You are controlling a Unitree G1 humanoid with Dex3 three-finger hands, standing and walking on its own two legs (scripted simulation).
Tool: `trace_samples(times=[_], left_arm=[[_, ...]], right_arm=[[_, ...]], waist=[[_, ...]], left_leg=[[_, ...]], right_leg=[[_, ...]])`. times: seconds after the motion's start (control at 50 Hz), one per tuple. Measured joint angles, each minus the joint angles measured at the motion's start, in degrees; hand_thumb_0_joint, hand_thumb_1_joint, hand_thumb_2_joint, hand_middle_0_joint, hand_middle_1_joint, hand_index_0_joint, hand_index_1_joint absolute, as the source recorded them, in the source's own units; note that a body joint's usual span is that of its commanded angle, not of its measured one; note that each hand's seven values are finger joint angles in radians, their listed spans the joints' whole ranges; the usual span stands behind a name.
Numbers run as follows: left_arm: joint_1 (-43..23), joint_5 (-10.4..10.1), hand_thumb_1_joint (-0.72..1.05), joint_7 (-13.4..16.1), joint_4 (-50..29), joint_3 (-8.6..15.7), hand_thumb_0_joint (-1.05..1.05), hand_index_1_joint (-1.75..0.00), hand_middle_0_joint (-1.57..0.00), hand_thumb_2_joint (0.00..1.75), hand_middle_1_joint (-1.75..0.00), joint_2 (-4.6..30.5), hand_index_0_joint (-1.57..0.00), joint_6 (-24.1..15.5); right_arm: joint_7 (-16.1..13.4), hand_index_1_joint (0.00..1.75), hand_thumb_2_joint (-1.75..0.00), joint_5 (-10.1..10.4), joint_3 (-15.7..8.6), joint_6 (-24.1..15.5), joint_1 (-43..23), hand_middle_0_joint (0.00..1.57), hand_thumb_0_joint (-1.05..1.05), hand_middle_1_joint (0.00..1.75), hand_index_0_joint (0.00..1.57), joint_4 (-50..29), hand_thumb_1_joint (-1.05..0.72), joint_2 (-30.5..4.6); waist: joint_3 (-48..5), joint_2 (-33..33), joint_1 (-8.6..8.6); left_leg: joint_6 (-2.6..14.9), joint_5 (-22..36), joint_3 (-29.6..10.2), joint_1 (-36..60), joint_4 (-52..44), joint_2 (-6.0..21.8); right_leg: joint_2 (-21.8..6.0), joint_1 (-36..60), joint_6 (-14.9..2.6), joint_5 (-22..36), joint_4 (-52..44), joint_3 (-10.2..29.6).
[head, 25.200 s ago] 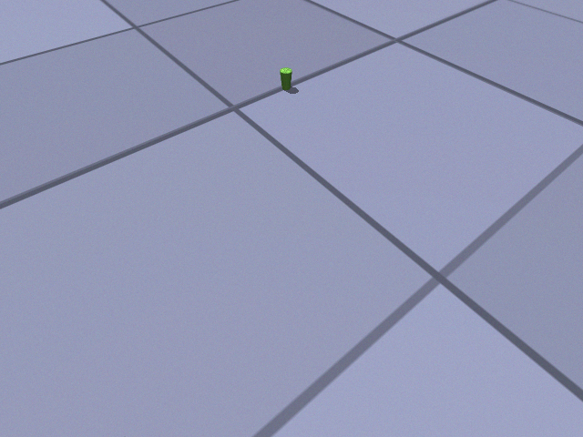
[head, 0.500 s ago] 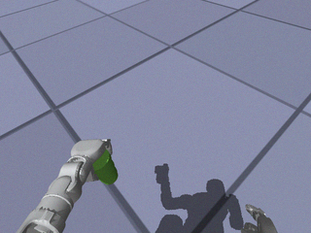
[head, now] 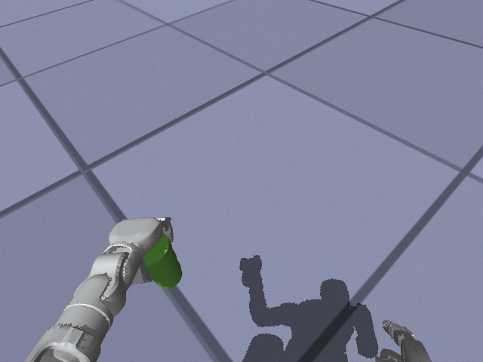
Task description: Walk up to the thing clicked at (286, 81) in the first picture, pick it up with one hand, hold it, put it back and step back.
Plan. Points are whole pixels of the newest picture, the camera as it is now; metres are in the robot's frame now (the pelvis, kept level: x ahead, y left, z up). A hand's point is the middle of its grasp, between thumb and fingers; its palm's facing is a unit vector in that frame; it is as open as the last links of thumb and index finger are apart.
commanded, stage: crouch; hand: left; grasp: from above
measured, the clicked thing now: (160, 263) +0.31 +0.21 -0.08
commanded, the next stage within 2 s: lower in 1.90 s
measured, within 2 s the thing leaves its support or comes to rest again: neither
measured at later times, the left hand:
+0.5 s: hand (156, 278) +0.31 +0.24 -0.15, palm faces -0.43 +0.02 -0.90, open 10.2 cm
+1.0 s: hand (171, 297) +0.35 +0.27 -0.40, palm faces -0.45 -0.01 -0.89, open 10.2 cm
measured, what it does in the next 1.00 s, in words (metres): lowers itself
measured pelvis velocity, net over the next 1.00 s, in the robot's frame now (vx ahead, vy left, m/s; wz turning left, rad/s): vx -0.07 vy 0.01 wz -0.02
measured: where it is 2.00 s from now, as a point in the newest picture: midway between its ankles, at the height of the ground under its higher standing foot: outside the picture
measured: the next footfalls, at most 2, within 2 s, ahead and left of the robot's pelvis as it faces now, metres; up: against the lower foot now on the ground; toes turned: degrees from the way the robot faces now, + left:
none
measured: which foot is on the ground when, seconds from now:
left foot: down 0.00-1.00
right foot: down 0.00-1.00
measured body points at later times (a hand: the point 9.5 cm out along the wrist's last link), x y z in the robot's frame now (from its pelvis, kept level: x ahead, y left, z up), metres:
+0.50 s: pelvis -0.03 +0.00 -0.06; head +0.05 +0.01 +0.38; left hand +0.32 +0.24 -0.10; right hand +0.08 -0.28 -0.18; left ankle +0.01 +0.11 -0.74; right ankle +0.00 -0.12 -0.74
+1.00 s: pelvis -0.07 +0.01 -0.26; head +0.12 +0.04 +0.14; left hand +0.37 +0.27 -0.35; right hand -0.02 -0.26 -0.39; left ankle +0.01 +0.11 -0.74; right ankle +0.00 -0.12 -0.74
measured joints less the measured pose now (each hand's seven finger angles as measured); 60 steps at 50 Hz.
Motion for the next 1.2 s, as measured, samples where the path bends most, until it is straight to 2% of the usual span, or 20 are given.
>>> trace_samples(times=[0.08, 0.16, 0.32, 0.44, 0.52, 0.6, 0.72, 0.88, 1.02, 1.2], left_arm=[[0.5, 0.2, -0.07, 0.0, -0.1, 0.0, 0.02, -0.98, -0.7, 0.78, -1.01, 0.0, -0.5, -0.5], [0.6, 0.8, -0.06, 1.3, 1.1, 0.2, 0.03, -0.98, -0.68, 0.77, -1.03, -0.3, -0.49, -1.1], [-3.4, 3.9, -0.05, 8.8, 11.8, 0.8, 0.03, -0.98, -0.66, 0.77, -1.06, -1.4, -0.48, -2.8], [-9.7, 7.5, -0.05, 15.0, 22.0, 1.6, 0.03, -0.99, -0.65, 0.78, -1.07, -1.3, -0.48, -4.7], [-14.4, 9.7, -0.06, 19.0, 27.4, 3.6, 0.03, -0.99, -0.66, 0.78, -1.07, -0.5, -0.48, -5.8], [-18.5, 10.6, -0.06, 21.6, 31.4, 5.7, 0.03, -1.0, -0.65, 0.79, -1.07, 0.9, -0.48, -6.2], [-22.1, 10.7, -0.07, 22.8, 33.2, 8.4, 0.02, -1.01, -0.65, 0.8, -1.08, 2.9, -0.48, -6.1], [-25.8, 10.9, -0.07, 22.4, 35.6, 11.4, 0.02, -1.02, -0.64, 0.81, -1.1, 5.8, -0.47, -7.1], [-28.2, 12.3, -0.07, 22.3, 36.6, 13.0, 0.02, -1.01, -0.64, 0.79, -1.09, 8.5, -0.48, -9.7], [-30.2, 14.2, -0.07, 24.0, 37.5, 15.2, 0.02, -0.99, -0.66, 0.78, -1.07, 10.9, -0.5, -11.2]], right_arm=[[0.0, 0.3, -0.91, -0.1, 0.0, 0.0, 0.0, 0.2, 0.02, 0.3, 0.2, -0.4, -0.92, 0.0], [0.0, 0.3, -0.91, -0.1, 0.0, 0.0, -0.2, 0.2, 0.01, 0.3, 0.2, -0.3, -0.91, 0.1], [1.1, 0.3, -0.9, -1.4, -0.1, -0.1, -0.6, 0.2, 0.01, 0.3, 0.2, 0.3, -0.9, 0.2], [2.4, 0.3, -0.9, -3.1, -1.1, -1.3, 0.7, 0.2, 0.01, 0.3, 0.2, 1.0, -0.9, -0.5], [2.9, 0.3, -0.9, -4.0, -2.0, -2.0, 2.0, 0.2, 0.01, 0.3, 0.2, 1.2, -0.9, -1.2], [3.0, 0.3, -0.9, -4.8, -2.6, -2.9, 2.9, 0.2, 0.01, 0.3, 0.2, 1.9, -0.9, -1.6], [2.9, 0.29, -0.9, -5.8, -3.0, -4.1, 3.8, 0.2, 0.01, 0.29, 0.2, 3.2, -0.9, -1.1], [3.7, 0.29, -0.9, -7.1, -1.6, -5.7, 2.8, 0.2, 0.01, 0.29, 0.2, 4.6, -0.9, 0.8], [5.2, 0.3, -0.9, -8.2, -0.3, -7.3, 1.0, 0.2, 0.01, 0.3, 0.2, 5.0, -0.9, 1.4], [7.5, 0.29, -0.9, -9.9, 0.3, -8.4, -1.9, 0.2, 0.01, 0.29, 0.2, 5.1, -0.91, 1.1]], waist=[[0.2, 0.0, 0.0], [0.3, -0.1, -0.12], [0.0, -1.5, -1.3], [-3.6, -2.5, -2.59], [-6.2, -2.6, -3.87], [-8.1, -2.1, -5.41], [-10.2, -0.9, -6.96], [-10.8, -0.2, -8.09], [-10.8, -0.4, -8.59], [-9.8, -1.6, -8.9]], left_leg=[[-0.03, 0.1, 0.0, 0.0, 0.0, 0.0], [-0.02, 0.1, -0.1, -0.5, 0.3, 0.0], [-0.17, -1.6, -1.0, -7.4, 6.0, 0.0], [-0.36, -6.7, -1.9, -23.8, 20.6, 0.5], [-0.25, -11.0, -2.4, -36.9, 32.8, 0.9], [0.04, -14.3, -2.8, -49.2, 43.6, 1.1], [0.65, -17.9, -3.1, -65.3, 57.1, 1.3], [1.4, -20.5, -3.5, -80.8, 69.9, 1.4], [1.5, -22.1, -4.7, -91.4, 78.9, 1.1], [1.17, -23.8, -6.2, -99.7, 87.0, 1.1]], right_leg=[[0.0, -0.1, -0.04, 0.0, 0.1, 0.0], [0.0, -0.5, -0.02, -0.1, 0.4, -0.1], [-0.1, -7.0, -0.18, -2.0, 6.0, -1.0], [0.3, -22.7, -0.2, -7.0, 19.9, -1.9], [0.6, -35.5, -0.1, -11.0, 31.4, -2.3], [0.8, -47.5, 0.01, -14.3, 41.9, -2.7], [0.9, -63.1, 0.36, -17.9, 55.0, -3.0], [0.9, -78.1, 0.72, -20.7, 67.5, -3.4], [0.6, -87.9, 0.76, -22.7, 76.1, -4.6], [0.7, -95.4, 0.5, -24.7, 83.7, -6.0]])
